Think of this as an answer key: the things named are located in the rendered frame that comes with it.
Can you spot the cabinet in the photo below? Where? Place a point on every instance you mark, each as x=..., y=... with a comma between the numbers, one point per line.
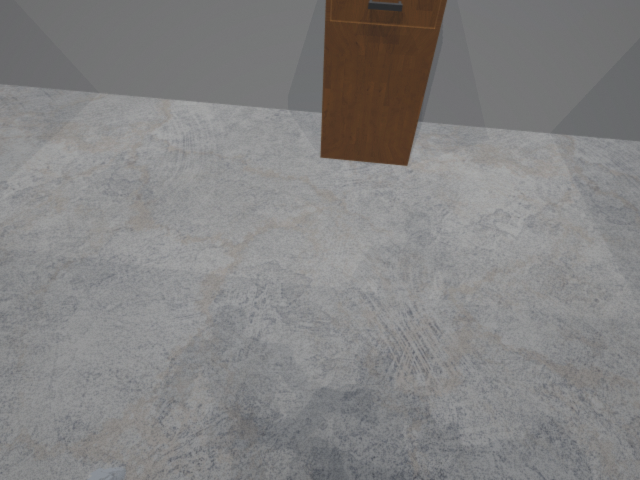
x=374, y=81

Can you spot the drawer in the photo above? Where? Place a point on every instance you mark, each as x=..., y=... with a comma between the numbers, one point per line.
x=420, y=13

